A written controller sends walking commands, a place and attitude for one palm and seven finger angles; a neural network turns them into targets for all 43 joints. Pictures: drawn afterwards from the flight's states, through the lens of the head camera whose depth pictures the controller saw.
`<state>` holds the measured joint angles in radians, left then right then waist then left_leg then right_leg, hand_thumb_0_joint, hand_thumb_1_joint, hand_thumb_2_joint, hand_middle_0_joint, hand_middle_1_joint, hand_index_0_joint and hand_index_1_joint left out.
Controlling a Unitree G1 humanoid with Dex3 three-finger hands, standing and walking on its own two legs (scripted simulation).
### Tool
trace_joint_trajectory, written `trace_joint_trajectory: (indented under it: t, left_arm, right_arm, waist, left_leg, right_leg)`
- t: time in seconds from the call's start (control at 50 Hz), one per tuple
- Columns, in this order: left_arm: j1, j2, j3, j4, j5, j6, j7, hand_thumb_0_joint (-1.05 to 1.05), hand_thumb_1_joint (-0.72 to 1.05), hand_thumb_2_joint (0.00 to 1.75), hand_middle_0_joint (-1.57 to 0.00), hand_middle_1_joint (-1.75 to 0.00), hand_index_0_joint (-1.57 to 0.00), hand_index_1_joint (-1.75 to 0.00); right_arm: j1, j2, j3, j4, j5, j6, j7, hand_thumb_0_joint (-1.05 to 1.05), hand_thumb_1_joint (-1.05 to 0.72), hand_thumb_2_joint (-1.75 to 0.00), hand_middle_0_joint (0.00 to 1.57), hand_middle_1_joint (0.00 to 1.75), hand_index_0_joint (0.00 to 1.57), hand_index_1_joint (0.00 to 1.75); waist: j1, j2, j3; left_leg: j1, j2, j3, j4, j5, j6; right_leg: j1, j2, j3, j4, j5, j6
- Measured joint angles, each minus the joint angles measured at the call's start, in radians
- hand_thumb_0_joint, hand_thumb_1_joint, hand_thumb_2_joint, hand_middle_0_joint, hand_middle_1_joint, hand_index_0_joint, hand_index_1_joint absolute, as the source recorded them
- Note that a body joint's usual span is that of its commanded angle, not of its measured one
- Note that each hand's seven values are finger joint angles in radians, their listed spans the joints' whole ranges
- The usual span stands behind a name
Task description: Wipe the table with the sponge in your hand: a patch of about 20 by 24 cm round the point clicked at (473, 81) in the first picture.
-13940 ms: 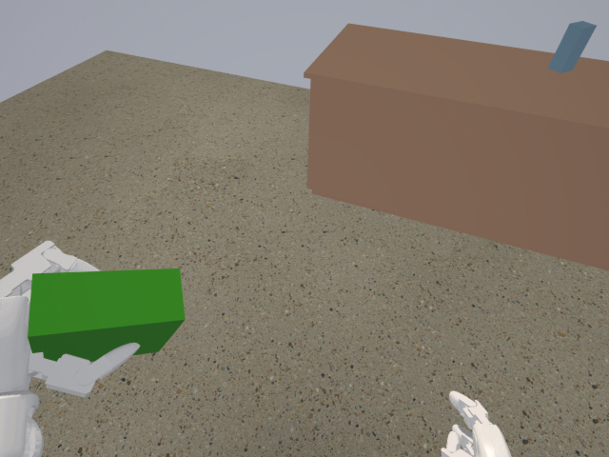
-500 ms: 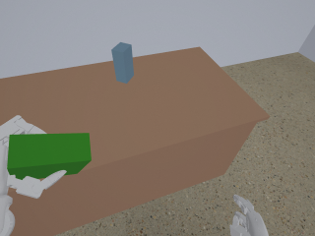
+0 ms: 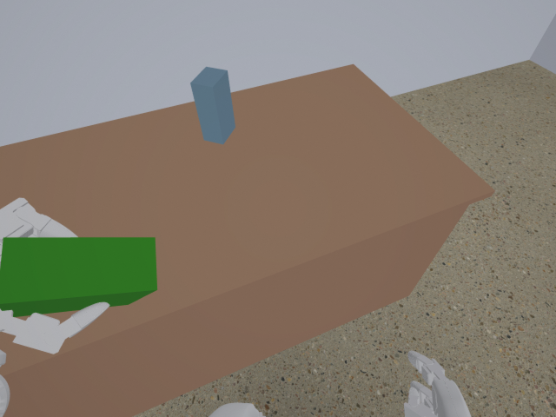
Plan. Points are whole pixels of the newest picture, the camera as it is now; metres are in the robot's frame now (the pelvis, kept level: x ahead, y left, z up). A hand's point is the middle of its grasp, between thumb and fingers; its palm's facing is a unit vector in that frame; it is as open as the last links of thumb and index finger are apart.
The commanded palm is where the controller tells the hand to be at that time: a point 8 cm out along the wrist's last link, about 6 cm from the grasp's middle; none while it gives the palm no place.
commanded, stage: shuffle to correct the standing spot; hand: left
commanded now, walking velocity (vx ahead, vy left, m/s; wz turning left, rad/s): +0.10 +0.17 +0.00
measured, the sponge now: (100, 277) +0.23 +0.20 +0.16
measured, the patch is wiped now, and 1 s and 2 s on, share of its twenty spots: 0.00 0.00 0.00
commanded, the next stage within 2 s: none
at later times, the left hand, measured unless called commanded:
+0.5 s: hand out of the picture +0.22 +0.34 +0.18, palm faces +0.39 -0.83 -0.40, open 9.6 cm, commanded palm +0.18 +0.39 +0.19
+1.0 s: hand out of the picture +0.26 +0.37 +0.17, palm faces +0.34 -0.87 -0.36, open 9.6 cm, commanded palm +0.20 +0.41 +0.19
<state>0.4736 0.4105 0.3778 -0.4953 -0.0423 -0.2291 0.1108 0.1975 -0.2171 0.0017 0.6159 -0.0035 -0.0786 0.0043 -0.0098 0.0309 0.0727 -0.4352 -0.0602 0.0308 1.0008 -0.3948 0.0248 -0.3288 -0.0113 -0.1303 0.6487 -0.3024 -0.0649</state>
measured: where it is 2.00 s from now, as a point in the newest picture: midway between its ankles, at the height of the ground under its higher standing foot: outside the picture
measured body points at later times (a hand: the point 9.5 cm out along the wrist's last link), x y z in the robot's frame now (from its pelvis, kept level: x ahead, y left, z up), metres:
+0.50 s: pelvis +0.01 +0.11 +0.00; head +0.02 +0.11 +0.45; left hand +0.19 +0.38 +0.20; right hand +0.19 -0.11 -0.08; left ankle +0.07 +0.21 -0.72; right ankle +0.02 -0.05 -0.72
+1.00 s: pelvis +0.02 +0.14 +0.01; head +0.02 +0.15 +0.46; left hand +0.23 +0.41 +0.19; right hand +0.18 -0.11 -0.06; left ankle +0.05 +0.26 -0.73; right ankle +0.01 +0.05 -0.72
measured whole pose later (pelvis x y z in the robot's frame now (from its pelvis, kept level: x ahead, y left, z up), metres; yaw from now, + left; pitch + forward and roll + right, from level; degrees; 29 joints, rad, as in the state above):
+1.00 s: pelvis +0.02 +0.14 +0.01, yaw -4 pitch -1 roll +0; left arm 0.43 0.34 0.33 -0.46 -0.03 -0.14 0.13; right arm 0.21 -0.23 0.00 0.60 0.01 -0.10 -0.05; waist 0.01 -0.02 0.01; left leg -0.25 0.00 0.01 0.52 -0.24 0.02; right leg -0.23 0.03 -0.05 0.58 -0.33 -0.05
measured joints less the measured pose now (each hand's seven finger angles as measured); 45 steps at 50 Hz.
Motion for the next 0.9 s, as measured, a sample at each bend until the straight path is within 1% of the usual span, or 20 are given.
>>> trace_joint_trajectory:
  t: [0.04,0.08,0.14,0.18,0.24,0.28,0.32,0.36,0.38,0.42,0.46,0.5,0.54,0.58,0.64,0.7,0.76,0.8,0.84,0.9]
  left_arm:
    - [0.008,-0.024,0.002,0.016,-0.002,0.002,0.0,-0.01,-0.45,1.01,-0.78,-1.35,-0.79,-1.34]
    - [0.021,-0.041,-0.001,0.025,0.005,0.006,0.006,-0.01,-0.45,1.01,-0.78,-1.35,-0.79,-1.34]
    - [0.033,-0.048,-0.014,0.01,0.015,0.011,0.017,-0.01,-0.45,1.01,-0.78,-1.35,-0.79,-1.34]
    - [0.036,-0.046,-0.023,-0.011,0.018,0.013,0.021,-0.01,-0.45,1.01,-0.78,-1.35,-0.79,-1.34]
    - [0.029,-0.039,-0.029,-0.048,0.022,0.011,0.02,-0.01,-0.45,1.01,-0.78,-1.35,-0.79,-1.34]
    - [-0.009,-0.013,-0.013,-0.049,0.025,0.005,0.018,-0.01,-0.45,1.01,-0.78,-1.35,-0.79,-1.34]
    - [-0.045,0.014,0.009,-0.026,0.029,0.004,0.015,-0.01,-0.45,1.01,-0.78,-1.35,-0.79,-1.34]
    - [-0.07,0.021,0.025,-0.001,0.032,0.007,0.013,-0.01,-0.45,1.01,-0.78,-1.35,-0.79,-1.34]
    - [-0.075,0.015,0.028,0.006,0.032,0.008,0.012,-0.01,-0.45,1.01,-0.78,-1.35,-0.79,-1.34]
    - [-0.064,-0.017,0.017,0.006,0.029,0.008,0.007,-0.01,-0.45,1.01,-0.78,-1.35,-0.79,-1.34]
    - [-0.029,-0.042,0.003,-0.025,0.022,0.013,0.004,-0.01,-0.45,1.01,-0.78,-1.35,-0.79,-1.34]
    - [-0.001,-0.057,-0.007,-0.058,0.017,0.018,0.002,-0.01,-0.45,1.01,-0.78,-1.35,-0.79,-1.34]
    - [-0.019,-0.054,-0.011,-0.052,0.022,0.019,-0.002,-0.01,-0.45,1.01,-0.78,-1.35,-0.79,-1.34]
    - [-0.047,-0.044,-0.01,-0.012,0.03,0.03,-0.006,-0.01,-0.45,1.01,-0.78,-1.35,-0.79,-1.34]
    - [-0.059,-0.029,-0.005,0.022,0.035,0.049,-0.005,-0.01,-0.45,1.01,-0.78,-1.35,-0.79,-1.34]
    - [-0.031,-0.031,-0.009,0.008,0.029,0.056,-0.005,-0.01,-0.45,1.01,-0.78,-1.35,-0.79,-1.34]
    - [0.003,-0.023,-0.018,-0.01,0.022,0.059,-0.009,-0.01,-0.45,1.01,-0.78,-1.35,-0.79,-1.34]
    - [0.01,-0.012,-0.015,-0.006,0.019,0.057,-0.014,-0.01,-0.45,1.01,-0.78,-1.35,-0.79,-1.34]
    - [0.002,-0.019,-0.02,0.017,0.013,0.062,-0.018,-0.01,-0.45,1.01,-0.78,-1.35,-0.79,-1.34]
    - [-0.002,-0.039,-0.021,0.037,0.0,0.083,-0.006,-0.01,-0.45,1.02,-0.78,-1.35,-0.79,-1.34]
  right_arm:
    - [-0.007,-0.008,-0.009,0.013,0.003,0.011,0.006,0.01,-0.9,-0.9,0.2,0.3,0.2,0.3]
    - [-0.005,-0.015,-0.016,0.014,0.005,0.012,0.001,0.01,-0.9,-0.9,0.2,0.3,0.2,0.3]
    - [0.003,-0.023,-0.028,0.007,0.002,-0.003,-0.014,0.01,-0.9,-0.9,0.2,0.3,0.2,0.3]
    - [0.007,-0.029,-0.036,0.001,0.0,-0.019,-0.025,0.01,-0.9,-0.9,0.2,0.3,0.2,0.3]
    - [0.014,-0.053,-0.054,-0.023,0.003,-0.039,-0.04,0.01,-0.9,-0.9,0.2,0.3,0.2,0.3]
    - [-0.005,-0.04,-0.066,-0.022,0.013,-0.042,-0.049,0.01,-0.9,-0.9,0.2,0.3,0.2,0.3]
    - [-0.018,-0.012,-0.061,-0.026,0.018,-0.043,-0.049,0.01,-0.91,-0.9,0.2,0.3,0.2,0.3]
    - [-0.019,0.012,-0.046,-0.034,0.021,-0.051,-0.04,0.01,-0.91,-0.9,0.2,0.3,0.2,0.3]
    - [-0.019,0.017,-0.035,-0.036,0.023,-0.054,-0.034,0.01,-0.91,-0.9,0.2,0.3,0.2,0.3]
    - [-0.018,0.019,-0.019,-0.03,0.022,-0.051,-0.02,0.01,-0.91,-0.9,0.2,0.3,0.2,0.3]
    - [-0.009,0.031,-0.007,-0.02,0.022,-0.038,-0.005,0.01,-0.9,-0.9,0.2,0.3,0.2,0.3]
    - [0.004,0.035,0.006,-0.014,0.018,-0.032,-0.003,0.01,-0.9,-0.9,0.2,0.3,0.2,0.3]
    - [0.005,0.049,0.008,-0.005,0.017,-0.033,-0.013,0.01,-0.9,-0.9,0.2,0.3,0.2,0.3]
    - [0.003,0.068,0.009,0.009,0.011,-0.034,-0.023,0.01,-0.9,-0.9,0.2,0.3,0.2,0.3]
    - [0.008,0.088,0.021,0.02,0.006,-0.037,-0.024,0.01,-0.9,-0.9,0.2,0.3,0.2,0.3]
    - [0.021,0.083,0.034,0.01,0.005,-0.04,-0.022,0.01,-0.9,-0.9,0.2,0.3,0.2,0.3]
    - [0.034,0.067,0.038,-0.01,0.002,-0.036,-0.031,0.01,-0.9,-0.9,0.2,0.3,0.21,0.3]
    - [0.03,0.051,0.036,-0.017,-0.003,-0.027,-0.039,0.01,-0.9,-0.9,0.2,0.3,0.21,0.3]
    - [0.017,0.031,0.026,-0.007,-0.004,-0.012,-0.044,0.01,-0.9,-0.9,0.2,0.3,0.21,0.3]
    - [0.016,0.022,0.017,0.007,0.01,0.001,-0.04,0.01,-0.9,-0.9,0.2,0.3,0.2,0.3]
  waist:
    - [0.004,-0.01,0.002]
    - [0.007,-0.027,0.003]
    - [0.014,-0.065,0.015]
    - [0.019,-0.086,0.024]
    - [0.019,-0.062,0.021]
    - [0.022,-0.074,0.034]
    - [0.021,-0.09,0.033]
    - [0.013,-0.083,0.022]
    - [0.008,-0.069,0.018]
    - [-0.001,-0.019,0.013]
    - [0.012,-0.021,0.0]
    - [0.024,-0.03,-0.016]
    - [0.034,-0.051,-0.006]
    - [0.036,-0.06,0.002]
    - [0.021,-0.061,-0.011]
    - [0.017,-0.053,-0.032]
    - [0.018,-0.044,-0.053]
    - [0.021,-0.034,-0.06]
    - [0.024,-0.001,-0.061]
    - [0.045,-0.034,-0.077]
  left_leg:
    - [-0.064,0.022,-0.021,0.131,0.036,-0.02]
    - [-0.093,0.058,-0.03,0.124,0.063,-0.027]
    - [-0.052,0.103,-0.016,-0.087,0.093,-0.019]
    - [0.017,0.112,0.007,-0.258,0.122,-0.014]
    - [0.124,0.119,0.011,-0.444,0.177,-0.005]
    - [0.113,0.104,0.019,-0.404,0.196,-0.041]
    - [0.099,0.088,0.03,-0.367,0.167,-0.044]
    - [0.08,0.079,0.023,-0.348,0.154,-0.034]
    - [0.069,0.079,0.015,-0.334,0.15,-0.03]
    - [0.053,0.089,-0.014,-0.302,0.124,-0.021]
    - [0.046,0.075,-0.01,-0.256,0.083,-0.02]
    - [0.083,0.066,-0.012,-0.322,0.1,-0.015]
    - [0.093,0.043,0.006,-0.342,0.131,0.003]
    - [0.113,0.028,0.018,-0.38,0.148,0.02]
    - [0.138,0.016,0.011,-0.477,0.204,0.03]
    - [0.148,0.016,0.011,-0.551,0.247,0.034]
    - [0.139,0.011,0.017,-0.572,0.259,0.032]
    - [0.116,0.01,0.023,-0.534,0.239,0.026]
    - [0.089,0.029,0.007,-0.457,0.154,0.009]
    - [0.056,0.029,0.002,-0.277,0.083,-0.009]
  right_leg:
    - [0.017,-0.005,0.012,-0.025,0.008,0.008]
    - [0.033,-0.019,0.025,-0.055,0.024,0.02]
    - [0.048,-0.055,0.049,-0.07,0.032,0.041]
    - [0.054,-0.082,0.065,-0.057,0.023,0.061]
    - [0.044,-0.092,0.07,0.002,-0.013,0.095]
    - [0.026,-0.108,0.091,0.065,-0.05,0.099]
    - [0.003,-0.103,0.109,0.139,-0.128,0.083]
    - [0.012,-0.083,0.091,0.127,-0.128,0.07]
    - [0.028,-0.071,0.083,0.086,-0.077,0.068]
    - [0.052,-0.054,0.059,0.043,-0.041,0.084]
    - [0.056,-0.061,0.073,0.024,-0.038,0.099]
    - [0.05,-0.067,0.092,0.021,-0.039,0.105]
    - [0.021,-0.076,0.127,0.095,-0.084,0.082]
    - [-0.026,-0.055,0.15,0.249,-0.132,0.07]
    - [-0.077,-0.021,0.123,0.371,-0.115,0.061]
    - [-0.056,0.0,0.073,0.255,-0.091,0.055]
    - [0.042,0.014,0.036,-0.016,-0.057,0.04]
    - [0.101,0.024,0.034,-0.156,0.022,0.014]
    - [0.111,0.047,0.028,-0.175,0.047,-0.003]
    - [0.109,0.044,0.068,-0.169,0.036,-0.009]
